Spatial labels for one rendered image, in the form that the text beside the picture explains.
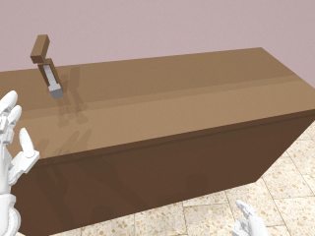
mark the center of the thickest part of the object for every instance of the tap lever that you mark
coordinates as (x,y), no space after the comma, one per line
(54,88)

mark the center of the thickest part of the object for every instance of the robot left hand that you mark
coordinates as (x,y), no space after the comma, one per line
(24,160)

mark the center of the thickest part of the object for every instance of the counter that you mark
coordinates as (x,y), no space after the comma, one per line
(137,134)

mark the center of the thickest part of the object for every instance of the left robot forearm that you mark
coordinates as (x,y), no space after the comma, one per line
(10,219)

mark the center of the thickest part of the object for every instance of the robot right hand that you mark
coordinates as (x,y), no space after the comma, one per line
(254,226)

